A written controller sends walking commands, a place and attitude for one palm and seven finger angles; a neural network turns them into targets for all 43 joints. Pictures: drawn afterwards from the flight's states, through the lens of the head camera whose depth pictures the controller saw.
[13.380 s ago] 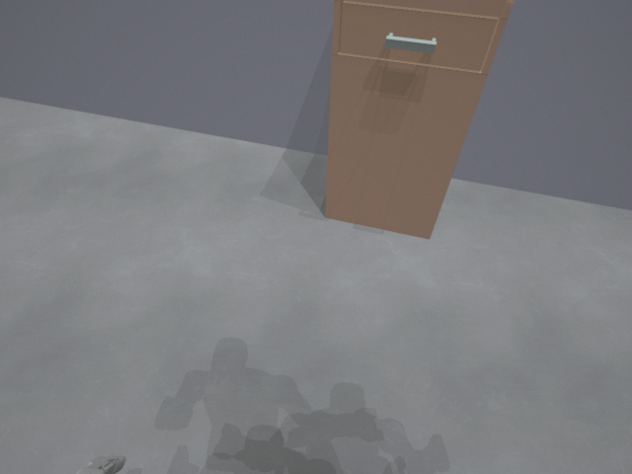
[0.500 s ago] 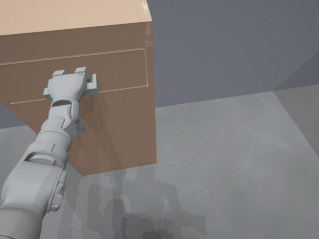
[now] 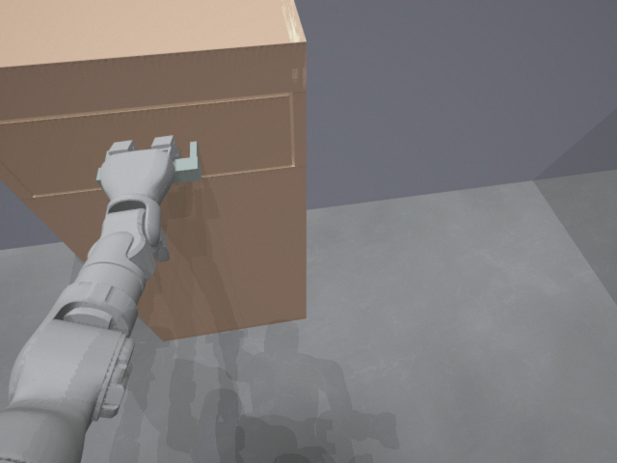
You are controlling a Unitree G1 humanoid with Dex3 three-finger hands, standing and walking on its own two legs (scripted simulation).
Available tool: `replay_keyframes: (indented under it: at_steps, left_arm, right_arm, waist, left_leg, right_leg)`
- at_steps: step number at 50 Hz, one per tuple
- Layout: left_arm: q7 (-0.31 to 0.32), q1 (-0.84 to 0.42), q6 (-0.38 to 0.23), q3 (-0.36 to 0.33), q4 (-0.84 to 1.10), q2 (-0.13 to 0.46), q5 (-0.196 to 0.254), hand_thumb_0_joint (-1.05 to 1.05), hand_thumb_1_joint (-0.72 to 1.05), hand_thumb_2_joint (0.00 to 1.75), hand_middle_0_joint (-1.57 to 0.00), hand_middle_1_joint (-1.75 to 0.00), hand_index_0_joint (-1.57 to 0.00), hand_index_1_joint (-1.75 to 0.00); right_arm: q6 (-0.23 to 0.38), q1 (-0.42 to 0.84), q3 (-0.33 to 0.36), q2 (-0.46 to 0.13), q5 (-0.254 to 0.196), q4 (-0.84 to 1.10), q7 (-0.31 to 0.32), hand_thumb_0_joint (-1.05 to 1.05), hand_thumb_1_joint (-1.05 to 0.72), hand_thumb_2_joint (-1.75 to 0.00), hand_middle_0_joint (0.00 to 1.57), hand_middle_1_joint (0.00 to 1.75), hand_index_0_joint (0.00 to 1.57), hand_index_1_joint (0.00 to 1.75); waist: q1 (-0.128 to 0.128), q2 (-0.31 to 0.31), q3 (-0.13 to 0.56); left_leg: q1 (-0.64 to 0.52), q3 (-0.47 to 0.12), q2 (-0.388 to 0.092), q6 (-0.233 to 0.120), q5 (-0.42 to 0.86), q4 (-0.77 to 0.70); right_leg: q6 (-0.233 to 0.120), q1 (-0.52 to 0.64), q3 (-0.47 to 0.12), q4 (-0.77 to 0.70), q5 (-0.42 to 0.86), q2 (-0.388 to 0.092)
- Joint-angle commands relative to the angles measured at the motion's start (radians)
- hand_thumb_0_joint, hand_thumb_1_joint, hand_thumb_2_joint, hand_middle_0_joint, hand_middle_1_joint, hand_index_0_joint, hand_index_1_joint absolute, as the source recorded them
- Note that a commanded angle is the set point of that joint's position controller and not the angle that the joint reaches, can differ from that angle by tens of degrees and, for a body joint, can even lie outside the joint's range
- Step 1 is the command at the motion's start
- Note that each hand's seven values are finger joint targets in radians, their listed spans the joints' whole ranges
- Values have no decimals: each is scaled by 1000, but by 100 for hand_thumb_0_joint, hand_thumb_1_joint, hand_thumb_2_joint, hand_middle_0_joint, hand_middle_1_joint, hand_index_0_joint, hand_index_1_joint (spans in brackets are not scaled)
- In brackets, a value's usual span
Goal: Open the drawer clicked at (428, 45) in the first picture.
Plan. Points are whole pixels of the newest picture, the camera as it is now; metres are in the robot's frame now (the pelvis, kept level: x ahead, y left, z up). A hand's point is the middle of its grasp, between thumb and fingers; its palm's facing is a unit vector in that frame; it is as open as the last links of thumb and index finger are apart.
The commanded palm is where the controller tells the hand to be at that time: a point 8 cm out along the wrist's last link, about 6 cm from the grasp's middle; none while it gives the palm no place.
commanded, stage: close the thumb around the handle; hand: left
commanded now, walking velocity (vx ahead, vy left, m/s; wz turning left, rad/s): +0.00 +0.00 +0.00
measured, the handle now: (152, 163) +0.53 +0.21 +0.06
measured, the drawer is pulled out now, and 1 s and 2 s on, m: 0.00 0.00 0.06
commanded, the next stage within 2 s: pull the drawer open in 0.76 s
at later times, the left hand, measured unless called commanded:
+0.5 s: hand (156, 199) +0.48 +0.20 +0.04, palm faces -0.05 -0.02 -1.00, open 8.6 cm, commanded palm +0.46 +0.20 +0.10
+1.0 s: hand (156, 199) +0.48 +0.20 +0.04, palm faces -0.04 -0.02 -1.00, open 5.8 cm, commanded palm +0.44 +0.20 +0.10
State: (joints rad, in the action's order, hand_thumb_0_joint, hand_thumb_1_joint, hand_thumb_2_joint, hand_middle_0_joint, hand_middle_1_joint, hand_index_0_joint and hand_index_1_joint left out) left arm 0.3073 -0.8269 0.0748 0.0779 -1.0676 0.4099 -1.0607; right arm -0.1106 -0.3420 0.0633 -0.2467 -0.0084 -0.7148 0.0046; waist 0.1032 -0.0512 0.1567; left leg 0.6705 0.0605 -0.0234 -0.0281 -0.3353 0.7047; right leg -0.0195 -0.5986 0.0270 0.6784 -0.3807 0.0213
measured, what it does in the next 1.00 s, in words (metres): stands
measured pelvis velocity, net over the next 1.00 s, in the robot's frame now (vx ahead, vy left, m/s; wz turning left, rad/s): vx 0.00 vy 0.00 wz -0.01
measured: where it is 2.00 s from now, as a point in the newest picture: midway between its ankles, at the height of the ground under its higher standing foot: outside the picture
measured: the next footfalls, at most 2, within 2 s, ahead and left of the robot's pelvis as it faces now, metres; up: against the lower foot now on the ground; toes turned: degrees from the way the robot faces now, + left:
none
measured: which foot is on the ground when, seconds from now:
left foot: down 0.00-1.00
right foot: down 0.00-1.00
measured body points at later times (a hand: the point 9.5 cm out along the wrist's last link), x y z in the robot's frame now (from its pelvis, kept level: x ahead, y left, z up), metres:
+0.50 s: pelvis +0.00 +0.00 +0.00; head +0.08 -0.01 +0.44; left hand +0.47 +0.20 +0.10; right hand +0.01 -0.27 -0.14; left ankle -0.01 +0.10 -0.71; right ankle -0.04 -0.11 -0.71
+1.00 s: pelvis +0.00 +0.00 +0.00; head +0.08 -0.01 +0.44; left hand +0.47 +0.20 +0.10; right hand +0.02 -0.28 -0.13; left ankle -0.01 +0.10 -0.71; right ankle -0.04 -0.11 -0.71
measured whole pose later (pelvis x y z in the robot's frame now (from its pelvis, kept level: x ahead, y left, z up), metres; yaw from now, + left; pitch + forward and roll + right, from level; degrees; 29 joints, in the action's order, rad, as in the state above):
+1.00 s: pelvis +0.00 +0.00 +0.00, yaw -1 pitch +17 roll -1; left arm 0.30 -0.80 0.07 0.06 -1.04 0.42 -1.06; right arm -0.11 -0.35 0.06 -0.25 -0.01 -0.71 0.01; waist 0.10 -0.05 0.16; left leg 0.66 0.07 -0.03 -0.02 -0.33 0.69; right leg -0.02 -0.59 0.02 0.67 -0.38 0.03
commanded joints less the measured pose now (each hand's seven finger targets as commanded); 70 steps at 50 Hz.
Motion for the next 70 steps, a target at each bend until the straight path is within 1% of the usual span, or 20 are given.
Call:
replay_keyframes:
  at_steps: [1, 3, 7, 9, 17, 21, 28, 35, 37, 39, 43, 45, 47, 49, 52, 59, 61, 63, 66, 70]
  left_arm:
    - [35, -443, -6, -36, 184, 193, -7, 0, -50, 30, -30, -120, -30, -120]
    - [37, -432, -2, -53, 153, 220, -7, 0, -50, 30, -30, -120, -30, -120]
    - [39, -456, -11, -53, 184, 221, -11, 0, -28, 40, -32, -122, -32, -122]
    - [39, -441, -10, -29, 183, 180, -6, 0, -16, 44, -32, -124, -32, -124]
    - [43, -489, -2, -13, 181, 171, -5, 0, 28, 64, -36, -128, -36, -128]
    - [38, -469, 4, -58, 155, 231, -1, 0, 51, 73, -37, -131, -37, -131]
    - [27, -426, -6, -69, 145, 251, -3, 0, 90, 90, -40, -135, -40, -135]
    - [32, -453, -8, -62, 168, 248, -2, 0, 90, 90, -40, -135, -40, -135]
    - [32, -443, -13, -82, 185, 269, -2, 0, 90, 90, -40, -135, -40, -135]
    - [30, -434, -5, -52, 177, 232, -3, 0, 90, 90, -40, -135, -40, -135]
    - [32, -410, -4, -59, 168, 229, 0, 0, 90, 90, -40, -135, -40, -135]
    - [30, -382, -2, -52, 170, 215, 3, 0, 90, 90, -40, -135, -40, -135]
    - [28, -345, -9, -87, 191, 248, 2, 0, 90, 90, -40, -135, -40, -135]
    - [22, -287, -9, -66, 209, 203, 10, 0, 90, 90, -40, -135, -40, -135]
    - [17, -205, -11, -85, 250, 213, 19, 0, 90, 90, -40, -135, -40, -135]
    - [18, -94, 24, -30, 403, 127, 25, 0, 90, 90, -40, -135, -40, -135]
    - [20, -48, 39, -50, 460, 144, 31, 0, 90, 90, -40, -135, -40, -135]
    - [29, -303, 50, -42, 388, 185, 13, 0, 90, 90, -40, -135, -40, -135]
    - [36, -361, 58, -72, 321, 238, -10, 0, 90, 90, -40, -135, -40, -135]
    - [23, -369, 52, -27, 253, 176, 2, 0, 90, 90, -40, -135, -40, -135]
  right_arm:
    - [15, -108, 51, -156, 7, 59, 15, 0, -90, -90, 20, 30, 20, 30]
    - [16, -111, 50, -160, 3, 57, 18, 0, -90, -90, 20, 30, 20, 30]
    - [19, -120, 54, -158, 7, 55, 17, 0, -90, -90, 20, 30, 20, 30]
    - [20, -116, 54, -154, 7, 57, 15, 0, -90, -90, 20, 30, 20, 30]
    - [23, -123, 55, -156, 7, 44, 14, 0, -90, -90, 20, 30, 20, 30]
    - [22, -121, 48, -161, 6, 45, 19, 0, -90, -90, 20, 30, 20, 30]
    - [25, -119, 46, -159, 2, 56, 25, 0, -90, -90, 20, 30, 20, 30]
    - [28, -119, 46, -159, 1, 60, 26, 0, -90, -90, 20, 30, 20, 30]
    - [28, -122, 48, -159, 2, 61, 27, 0, -90, -90, 20, 30, 20, 30]
    - [25, -115, 47, -157, 2, 60, 26, 0, -90, -90, 20, 30, 20, 30]
    - [26, -114, 50, -157, 1, 59, 24, 0, -90, -90, 20, 30, 20, 30]
    - [26, -108, 48, -156, 0, 65, 21, 0, -90, -90, 20, 30, 20, 30]
    - [23, -104, 50, -156, 2, 71, 22, 0, -90, -90, 20, 30, 20, 30]
    - [21, -93, 52, -151, 1, 80, 17, 0, -90, -90, 20, 30, 20, 30]
    - [16, -77, 51, -153, 0, 96, 14, 0, -90, -90, 20, 30, 20, 30]
    - [6, -30, 58, -150, -7, 115, 1, 0, -90, -90, 20, 30, 20, 30]
    - [3, -17, 60, -152, -5, 120, -3, 0, -90, -90, 20, 30, 20, 30]
    - [-1, -33, 53, -159, -6, 76, 10, 0, -90, -90, 20, 30, 20, 30]
    - [-1, -44, 51, -158, 1, 61, 23, 0, -90, -90, 20, 30, 20, 30]
    - [-1, -40, 44, -148, -1, 65, 29, 0, -90, -90, 20, 30, 20, 30]
  waist:
    - [22, 5, 360]
    - [25, 34, 328]
    - [21, 3, 391]
    - [19, -4, 372]
    - [37, -2, 373]
    - [25, 31, 360]
    - [18, 36, 354]
    - [23, 18, 359]
    - [13, 17, 405]
    - [21, 9, 372]
    - [16, 26, 362]
    - [7, 14, 358]
    - [-12, 22, 397]
    - [-21, 25, 394]
    - [-47, 35, 399]
    - [-54, 24, 369]
    - [-68, 10, 393]
    - [3, 46, 299]
    - [-4, 23, 334]
    - [5, 28, 325]
  left_leg:
    - [-336, -37, 29, -18, 459, -14]
    - [-305, -36, 29, -20, 410, -19]
    - [-340, -42, 27, -17, 447, -11]
    - [-340, -38, 28, -17, 449, -10]
    - [-344, -42, 25, -18, 436, -9]
    - [-294, -33, 33, -22, 407, -13]
    - [-268, -22, 38, -25, 388, -16]
    - [-279, -20, 37, -24, 393, -13]
    - [-292, -18, 38, -24, 433, -9]
    - [-294, -18, 37, -22, 440, -9]
    - [-295, -19, 37, -22, 433, -11]
    - [-302, -19, 36, -22, 427, -18]
    - [-306, -16, 36, -22, 462, -17]
    - [-320, -13, 36, -21, 493, -19]
    - [-314, -8, 38, -21, 516, -25]
    - [-395, -19, 23, -19, 624, -35]
    - [-420, -23, 21, -18, 689, -32]
    - [-378, -25, 24, -19, 577, -32]
    - [-372, -21, 34, -18, 528, -34]
    - [-361, -19, 39, -18, 484, -30]
  right_leg:
    - [-8, 93, -7, -54, 426, 37]
    - [-5, 85, -9, -58, 399, 37]
    - [-7, 91, -11, -46, 413, 37]
    - [-7, 79, -7, -50, 411, 38]
    - [-5, 65, -9, -52, 398, 39]
    - [-5, 113, -17, -58, 419, 36]
    - [0, 138, -25, -61, 440, 32]
    - [1, 128, -26, -61, 439, 31]
    - [2, 163, -28, -51, 486, 29]
    - [1, 138, -23, -53, 482, 31]
    - [1, 135, -21, -58, 471, 34]
    - [-2, 133, -18, -60, 455, 35]
    - [-1, 176, -23, -51, 500, 32]
    - [-2, 187, -18, -51, 529, 33]
    - [-2, 227, -19, -50, 568, 31]
    - [-5, 202, -6, -61, 571, 36]
    - [-7, 230, -8, -58, 609, 35]
    - [0, 161, -4, -64, 563, 34]
    - [-8, 169, -13, -66, 529, 29]
    - [-6, 149, -11, -65, 499, 27]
